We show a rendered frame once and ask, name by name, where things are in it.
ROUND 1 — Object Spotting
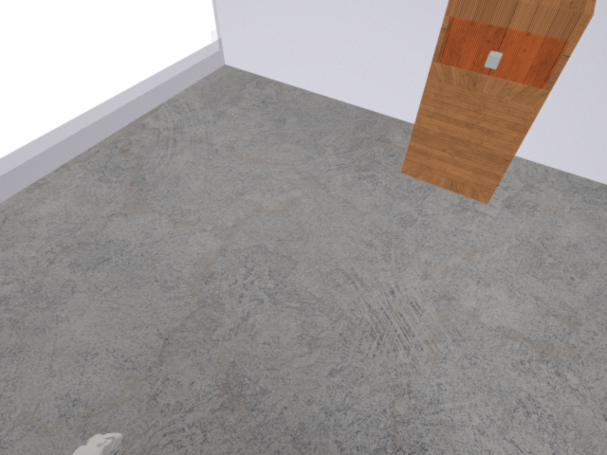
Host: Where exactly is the drawer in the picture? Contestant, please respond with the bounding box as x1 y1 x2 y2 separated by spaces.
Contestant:
438 17 569 89

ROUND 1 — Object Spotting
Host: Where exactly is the cabinet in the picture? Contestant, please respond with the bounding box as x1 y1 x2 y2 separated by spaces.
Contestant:
401 0 596 204

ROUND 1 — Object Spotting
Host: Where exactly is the robot left hand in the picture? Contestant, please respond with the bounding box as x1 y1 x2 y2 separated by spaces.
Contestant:
72 432 122 455

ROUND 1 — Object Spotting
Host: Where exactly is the handle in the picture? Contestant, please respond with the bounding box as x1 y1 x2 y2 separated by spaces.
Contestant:
485 51 504 69

